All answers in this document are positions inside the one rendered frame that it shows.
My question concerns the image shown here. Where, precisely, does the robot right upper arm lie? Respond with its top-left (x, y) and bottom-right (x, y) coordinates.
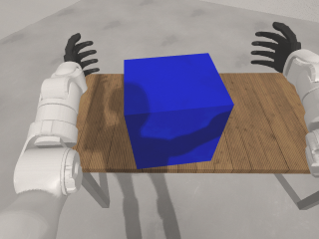
top-left (305, 128), bottom-right (319, 178)

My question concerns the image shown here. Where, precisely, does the right robot forearm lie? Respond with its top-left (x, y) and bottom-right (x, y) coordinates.
top-left (282, 49), bottom-right (319, 133)

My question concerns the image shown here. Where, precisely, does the right robot hand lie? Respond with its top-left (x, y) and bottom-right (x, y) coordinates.
top-left (250, 22), bottom-right (301, 73)

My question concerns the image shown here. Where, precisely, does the carton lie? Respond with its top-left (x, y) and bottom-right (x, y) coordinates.
top-left (124, 53), bottom-right (234, 169)

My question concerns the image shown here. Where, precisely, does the table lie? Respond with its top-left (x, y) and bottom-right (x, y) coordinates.
top-left (70, 73), bottom-right (319, 210)

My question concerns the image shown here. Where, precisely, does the left robot forearm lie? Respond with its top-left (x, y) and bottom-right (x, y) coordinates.
top-left (13, 61), bottom-right (88, 194)

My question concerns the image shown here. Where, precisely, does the robot left upper arm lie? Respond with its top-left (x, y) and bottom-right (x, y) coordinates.
top-left (0, 147), bottom-right (83, 239)

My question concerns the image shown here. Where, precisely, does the left robot hand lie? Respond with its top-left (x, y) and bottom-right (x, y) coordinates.
top-left (64, 33), bottom-right (100, 76)

